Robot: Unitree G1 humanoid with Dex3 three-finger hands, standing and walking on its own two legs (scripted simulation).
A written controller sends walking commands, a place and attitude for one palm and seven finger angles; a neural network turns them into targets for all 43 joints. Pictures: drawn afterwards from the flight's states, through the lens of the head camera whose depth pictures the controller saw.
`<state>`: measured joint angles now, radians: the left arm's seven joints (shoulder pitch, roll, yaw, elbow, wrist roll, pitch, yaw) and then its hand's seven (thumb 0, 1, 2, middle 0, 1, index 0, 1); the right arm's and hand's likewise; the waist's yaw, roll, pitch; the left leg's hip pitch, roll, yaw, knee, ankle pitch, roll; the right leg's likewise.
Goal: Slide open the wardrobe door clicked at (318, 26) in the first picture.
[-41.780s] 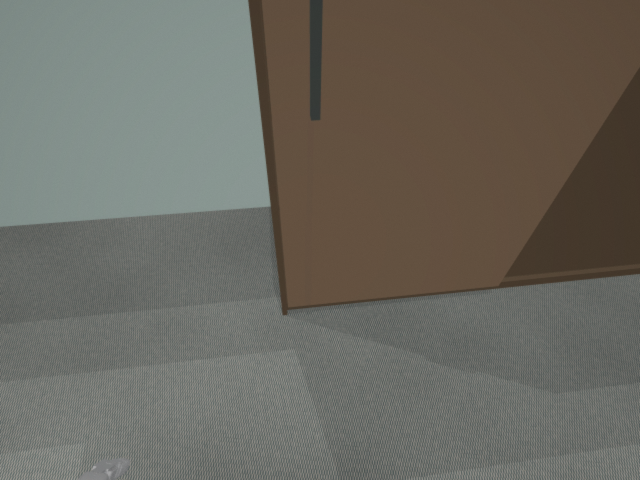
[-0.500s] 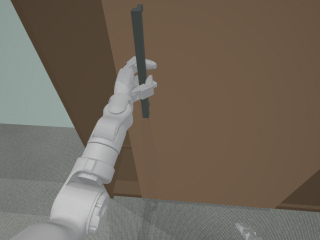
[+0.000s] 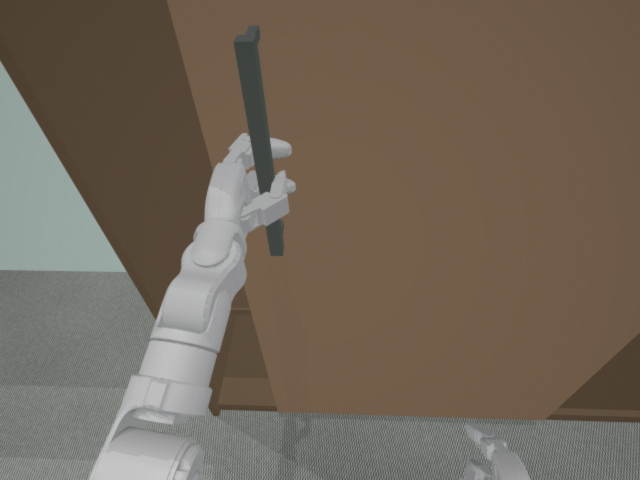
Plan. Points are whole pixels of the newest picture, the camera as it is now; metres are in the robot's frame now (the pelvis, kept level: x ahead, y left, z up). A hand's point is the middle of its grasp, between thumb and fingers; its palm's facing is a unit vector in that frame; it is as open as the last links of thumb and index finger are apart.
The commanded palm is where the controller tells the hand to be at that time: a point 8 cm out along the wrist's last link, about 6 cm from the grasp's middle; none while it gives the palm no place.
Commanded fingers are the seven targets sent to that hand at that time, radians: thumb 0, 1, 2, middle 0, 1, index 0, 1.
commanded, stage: tug the door sideways, standing still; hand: left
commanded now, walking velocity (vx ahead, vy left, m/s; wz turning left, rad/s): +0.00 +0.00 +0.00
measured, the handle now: (267, 159) +0.44 +0.09 +0.20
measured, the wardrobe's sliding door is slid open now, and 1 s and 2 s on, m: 0.19 0.19 0.21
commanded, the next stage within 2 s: step sideways, sliding the door along in 0.96 s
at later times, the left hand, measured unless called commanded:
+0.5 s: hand (286, 194) +0.39 +0.07 +0.19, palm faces +0.03 -1.00 -0.04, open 5.3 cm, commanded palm +0.37 +0.07 +0.19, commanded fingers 0.00 0.90 0.90 -0.45 -1.40 -0.45 -1.40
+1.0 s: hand (287, 195) +0.39 +0.06 +0.19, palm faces +0.04 -1.00 -0.06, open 5.5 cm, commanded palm +0.37 +0.06 +0.19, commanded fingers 0.00 0.90 0.90 -0.45 -1.40 -0.45 -1.40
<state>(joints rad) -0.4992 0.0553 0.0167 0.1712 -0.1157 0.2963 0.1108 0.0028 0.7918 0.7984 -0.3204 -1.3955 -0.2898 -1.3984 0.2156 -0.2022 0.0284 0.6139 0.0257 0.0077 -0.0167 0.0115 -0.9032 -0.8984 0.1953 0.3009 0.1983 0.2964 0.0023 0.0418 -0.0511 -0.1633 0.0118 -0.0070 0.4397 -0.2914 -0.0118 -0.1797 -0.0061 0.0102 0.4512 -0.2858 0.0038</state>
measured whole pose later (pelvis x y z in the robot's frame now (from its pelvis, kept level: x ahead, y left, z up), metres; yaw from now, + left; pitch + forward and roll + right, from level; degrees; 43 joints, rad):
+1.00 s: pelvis -0.04 +0.00 -0.01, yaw +4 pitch +1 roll +0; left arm -0.85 0.04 -0.06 0.67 -0.14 0.13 0.20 0.00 0.81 0.84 -0.42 -1.40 -0.30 -1.40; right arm 0.27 -0.20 0.02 0.75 0.02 -0.09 -0.02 0.01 -0.90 -0.90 0.19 0.30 0.20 0.30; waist 0.02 0.04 -0.02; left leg -0.28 -0.02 -0.06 0.53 -0.27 -0.01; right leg -0.27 -0.03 -0.05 0.53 -0.28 0.01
